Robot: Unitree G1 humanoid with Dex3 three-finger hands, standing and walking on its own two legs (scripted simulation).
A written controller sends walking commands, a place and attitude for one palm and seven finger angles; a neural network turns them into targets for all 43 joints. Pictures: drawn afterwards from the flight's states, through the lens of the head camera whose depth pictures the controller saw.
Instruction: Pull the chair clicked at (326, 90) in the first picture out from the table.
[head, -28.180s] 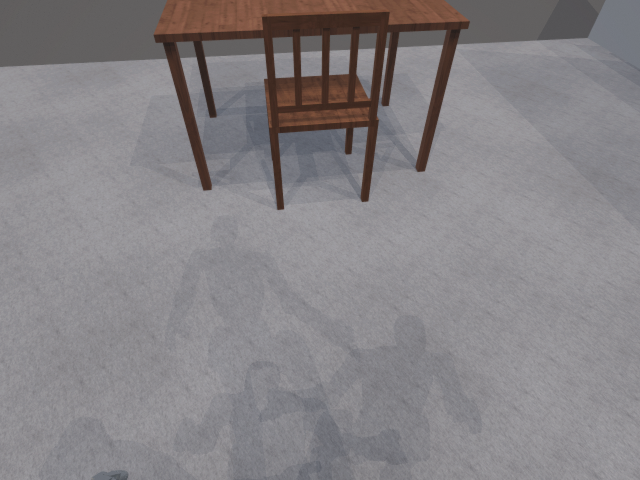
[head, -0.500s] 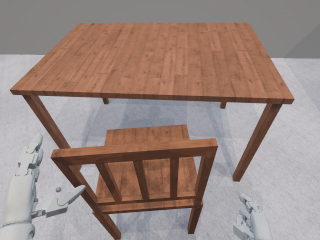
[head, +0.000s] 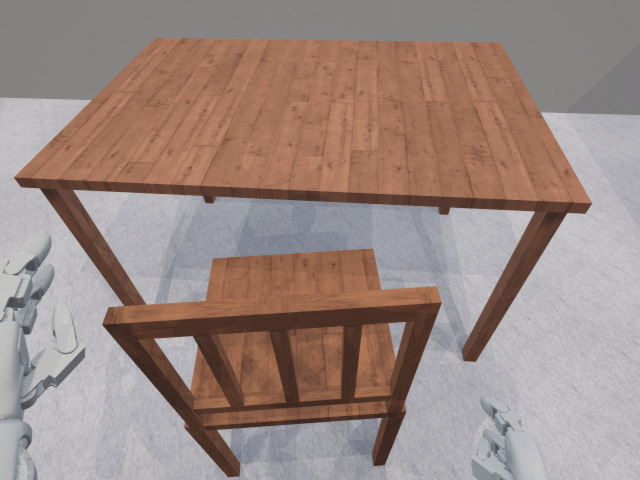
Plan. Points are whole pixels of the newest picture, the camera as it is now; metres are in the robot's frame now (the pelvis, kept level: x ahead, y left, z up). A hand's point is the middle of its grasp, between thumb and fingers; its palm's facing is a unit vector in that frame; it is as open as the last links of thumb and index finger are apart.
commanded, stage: draw the hand back to the body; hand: left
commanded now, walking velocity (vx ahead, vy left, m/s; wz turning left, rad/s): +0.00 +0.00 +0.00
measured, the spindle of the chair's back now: (286, 365) +0.31 +0.11 -0.12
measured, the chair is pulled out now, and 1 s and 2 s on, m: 0.18 0.18 0.18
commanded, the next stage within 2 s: step back with the hand held close in 0.12 s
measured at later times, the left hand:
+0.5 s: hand (76, 353) +0.18 +0.25 +0.15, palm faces +0.37 -0.78 -0.50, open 7.4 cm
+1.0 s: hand (6, 435) +0.11 +0.27 +0.15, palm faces +0.42 -0.75 -0.50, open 7.4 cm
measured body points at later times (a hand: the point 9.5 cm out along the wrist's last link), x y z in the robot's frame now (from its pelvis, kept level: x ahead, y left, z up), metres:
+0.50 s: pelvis -0.02 +0.00 +0.00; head +0.00 -0.03 +0.45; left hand +0.15 +0.29 +0.18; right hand +0.17 -0.23 -0.09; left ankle -0.04 +0.11 -0.74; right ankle -0.03 -0.15 -0.74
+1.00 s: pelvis -0.09 +0.00 -0.01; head -0.06 +0.00 +0.44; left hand +0.08 +0.31 +0.18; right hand +0.09 -0.24 -0.09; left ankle -0.04 +0.11 -0.74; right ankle -0.03 -0.15 -0.74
